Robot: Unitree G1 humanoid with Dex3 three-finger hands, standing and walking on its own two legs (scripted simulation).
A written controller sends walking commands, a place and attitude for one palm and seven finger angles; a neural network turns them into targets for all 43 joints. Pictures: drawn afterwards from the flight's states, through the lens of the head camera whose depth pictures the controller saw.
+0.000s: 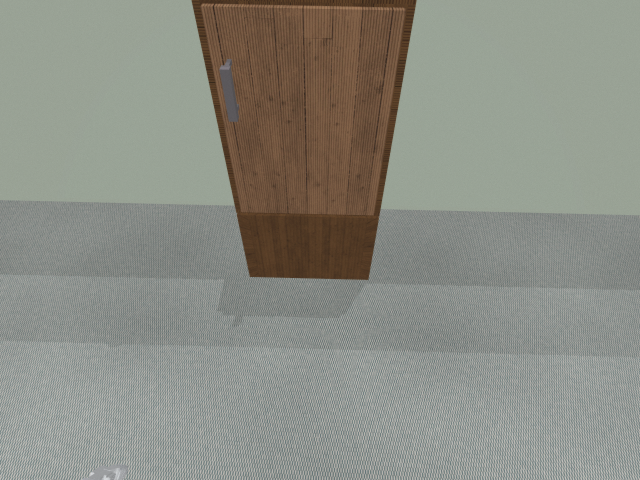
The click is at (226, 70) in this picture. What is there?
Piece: cupboard door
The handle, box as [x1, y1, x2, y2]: [219, 59, 238, 121]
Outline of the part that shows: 227,59 225,64 221,65 219,70 229,121 237,121 238,104 235,101 230,70 231,59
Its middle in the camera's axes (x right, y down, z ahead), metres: -0.21 -0.35 +0.91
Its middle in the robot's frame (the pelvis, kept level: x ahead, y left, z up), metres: +0.91 +0.26 +0.03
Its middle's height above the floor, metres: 0.81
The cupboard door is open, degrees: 0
